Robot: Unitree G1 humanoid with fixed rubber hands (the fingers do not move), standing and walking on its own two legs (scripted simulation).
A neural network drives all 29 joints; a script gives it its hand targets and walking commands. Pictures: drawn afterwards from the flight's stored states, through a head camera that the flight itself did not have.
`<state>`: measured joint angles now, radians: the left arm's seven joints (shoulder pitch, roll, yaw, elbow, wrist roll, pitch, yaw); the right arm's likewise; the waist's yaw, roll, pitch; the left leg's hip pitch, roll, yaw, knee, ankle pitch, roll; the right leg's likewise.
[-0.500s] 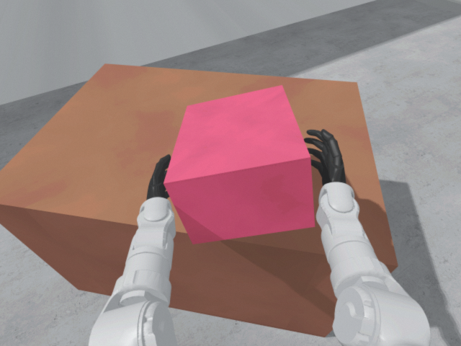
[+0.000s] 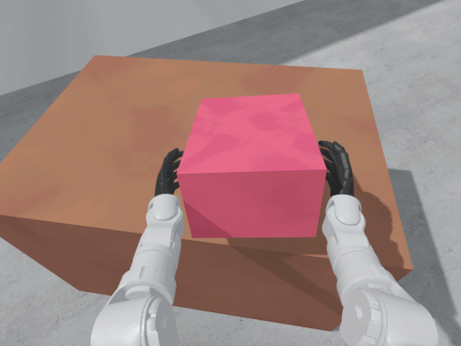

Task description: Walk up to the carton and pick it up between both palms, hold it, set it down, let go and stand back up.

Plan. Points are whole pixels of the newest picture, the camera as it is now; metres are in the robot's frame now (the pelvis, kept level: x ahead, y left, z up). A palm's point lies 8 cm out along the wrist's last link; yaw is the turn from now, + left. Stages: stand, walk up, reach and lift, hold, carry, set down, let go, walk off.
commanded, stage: set down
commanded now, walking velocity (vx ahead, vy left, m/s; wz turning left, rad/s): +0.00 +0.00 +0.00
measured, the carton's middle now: (250, 158) +0.49 -0.04 +0.02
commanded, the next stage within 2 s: none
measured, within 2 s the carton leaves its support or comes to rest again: rests again in 1.22 s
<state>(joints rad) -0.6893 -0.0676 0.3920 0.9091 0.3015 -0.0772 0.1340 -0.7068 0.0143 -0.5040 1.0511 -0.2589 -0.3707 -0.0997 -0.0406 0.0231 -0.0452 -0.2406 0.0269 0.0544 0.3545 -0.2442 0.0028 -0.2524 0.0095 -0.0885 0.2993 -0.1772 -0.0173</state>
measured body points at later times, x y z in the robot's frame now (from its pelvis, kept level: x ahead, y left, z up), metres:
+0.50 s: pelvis -0.03 -0.01 +0.00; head +0.05 -0.02 +0.44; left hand +0.41 +0.12 +0.04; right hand +0.39 -0.20 +0.04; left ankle -0.05 +0.11 -0.75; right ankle -0.02 -0.10 -0.75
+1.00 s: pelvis -0.01 +0.00 -0.01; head +0.11 +0.00 +0.43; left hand +0.45 +0.11 +0.02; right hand +0.42 -0.21 +0.02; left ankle -0.05 +0.11 -0.75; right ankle -0.02 -0.10 -0.75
